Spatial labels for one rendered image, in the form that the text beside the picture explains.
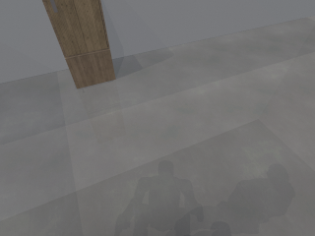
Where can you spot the cupboard door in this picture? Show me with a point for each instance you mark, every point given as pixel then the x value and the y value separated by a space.
pixel 79 25

